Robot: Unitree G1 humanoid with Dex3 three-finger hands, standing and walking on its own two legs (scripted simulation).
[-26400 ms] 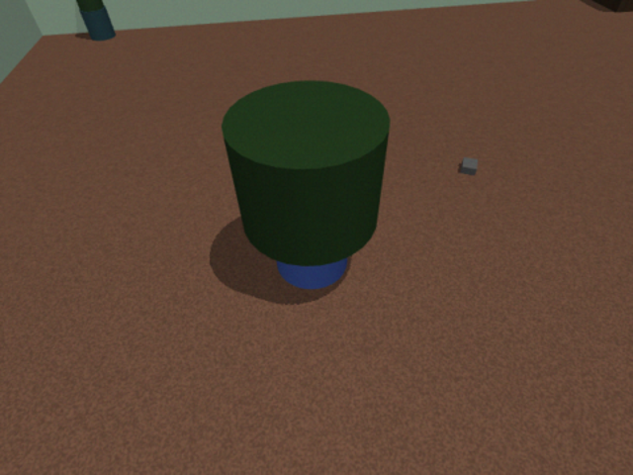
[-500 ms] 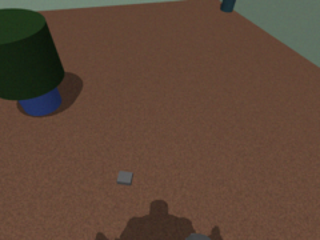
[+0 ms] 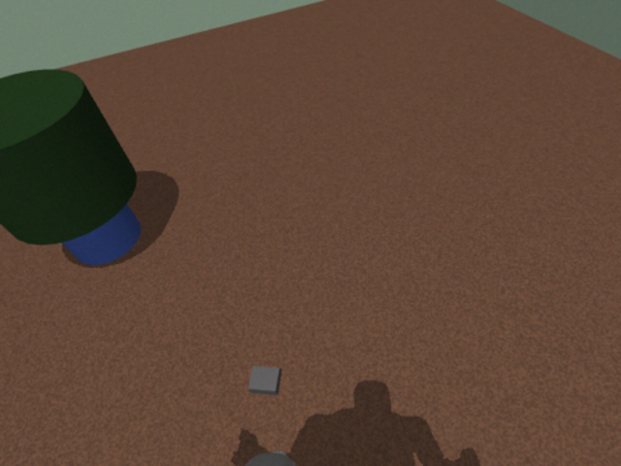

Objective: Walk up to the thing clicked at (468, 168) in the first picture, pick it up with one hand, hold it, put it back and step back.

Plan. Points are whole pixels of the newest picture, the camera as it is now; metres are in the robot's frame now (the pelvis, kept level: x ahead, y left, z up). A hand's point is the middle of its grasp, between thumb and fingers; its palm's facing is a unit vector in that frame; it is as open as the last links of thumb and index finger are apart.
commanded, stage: walk up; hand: left
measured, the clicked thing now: (265, 380) +0.48 +0.26 -0.75
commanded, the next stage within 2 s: stand in 1.60 s
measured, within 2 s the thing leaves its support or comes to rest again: neither
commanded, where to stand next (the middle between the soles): +0.09 +0.02 m, yaw -1 degrees
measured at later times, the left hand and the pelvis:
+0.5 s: hand out of the picture +0.06 +0.28 -0.16, palm faces +0.03 -0.94 -0.33, open 7.4 cm; pelvis +0.03 +0.02 +0.00, yaw +2 degrees
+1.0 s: hand out of the picture +0.14 +0.27 -0.14, palm faces +0.01 -0.95 -0.33, open 7.4 cm; pelvis +0.05 +0.02 +0.01, yaw +1 degrees
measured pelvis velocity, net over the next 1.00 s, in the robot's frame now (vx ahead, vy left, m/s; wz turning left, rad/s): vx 0.05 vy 0.02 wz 0.02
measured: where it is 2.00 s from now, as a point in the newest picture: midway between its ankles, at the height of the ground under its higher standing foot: outside the picture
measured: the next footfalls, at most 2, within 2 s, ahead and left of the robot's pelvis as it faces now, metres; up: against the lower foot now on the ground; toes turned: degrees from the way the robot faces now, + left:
left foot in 0.14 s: +0.12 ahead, +0.15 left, +0.00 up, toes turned +2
